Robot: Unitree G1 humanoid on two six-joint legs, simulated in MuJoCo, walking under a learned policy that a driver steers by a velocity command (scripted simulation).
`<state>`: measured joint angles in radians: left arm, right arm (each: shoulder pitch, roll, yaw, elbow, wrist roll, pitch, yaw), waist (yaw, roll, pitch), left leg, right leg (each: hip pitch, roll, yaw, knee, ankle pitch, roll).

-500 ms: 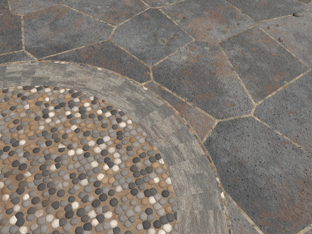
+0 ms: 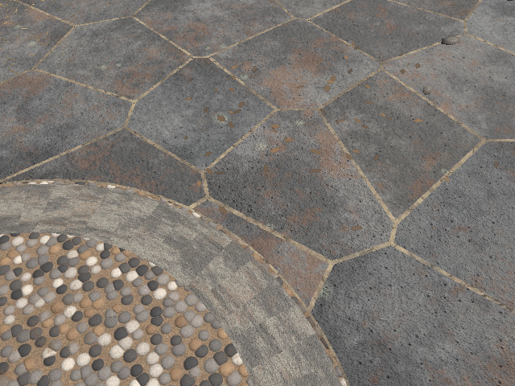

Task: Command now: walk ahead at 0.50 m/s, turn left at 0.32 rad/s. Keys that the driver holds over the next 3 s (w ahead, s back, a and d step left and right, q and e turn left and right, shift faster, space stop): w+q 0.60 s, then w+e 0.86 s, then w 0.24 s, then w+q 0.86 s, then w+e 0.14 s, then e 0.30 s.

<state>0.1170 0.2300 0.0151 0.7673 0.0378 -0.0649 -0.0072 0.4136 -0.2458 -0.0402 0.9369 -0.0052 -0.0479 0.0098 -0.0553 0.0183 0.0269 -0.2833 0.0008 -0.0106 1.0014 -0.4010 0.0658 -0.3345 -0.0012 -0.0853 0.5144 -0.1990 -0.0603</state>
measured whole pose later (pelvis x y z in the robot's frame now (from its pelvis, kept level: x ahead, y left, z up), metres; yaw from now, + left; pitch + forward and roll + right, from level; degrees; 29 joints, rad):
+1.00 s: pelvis +0.53 +0.12 -0.02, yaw +17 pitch +1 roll +0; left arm 0.10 0.24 0.03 0.78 0.03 -0.04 -0.03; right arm 0.40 -0.25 -0.03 0.96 -0.03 -0.07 -0.02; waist -0.04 0.00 0.04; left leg 0.14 -0.08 0.07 0.36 -0.45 0.08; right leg -0.46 0.04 -0.09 0.54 -0.11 -0.13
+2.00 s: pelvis +1.06 +0.18 -0.01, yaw +1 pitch +2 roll +2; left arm 0.02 0.23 0.00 0.72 0.04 -0.07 -0.02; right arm 0.49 -0.24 -0.04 0.95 0.00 -0.06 0.01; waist -0.10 -0.02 0.02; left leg -0.05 -0.05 -0.06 0.45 -0.41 0.02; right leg -0.41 -0.01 -0.02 0.49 -0.14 -0.03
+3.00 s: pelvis +1.53 +0.32 -0.01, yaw +16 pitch +0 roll +1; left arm 0.19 0.22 0.03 0.84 0.03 -0.02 -0.03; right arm 0.30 -0.22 -0.03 0.92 -0.01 -0.05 -0.04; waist -0.02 -0.02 0.07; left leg 0.03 -0.08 0.18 0.39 -0.40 0.08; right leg -0.47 0.01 -0.09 0.60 -0.11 -0.08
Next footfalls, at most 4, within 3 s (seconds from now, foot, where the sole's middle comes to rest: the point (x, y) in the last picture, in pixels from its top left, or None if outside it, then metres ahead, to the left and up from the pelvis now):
0.42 left None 0.35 0.14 -0.77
1.00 right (228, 311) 0.70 0.10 -0.77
1.50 left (161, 235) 0.97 0.31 -0.77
2.00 right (231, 177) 1.20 0.08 -0.77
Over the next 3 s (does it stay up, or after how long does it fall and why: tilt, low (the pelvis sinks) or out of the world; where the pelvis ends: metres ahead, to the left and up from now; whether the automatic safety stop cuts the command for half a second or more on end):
stays up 1.53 0.32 -0.01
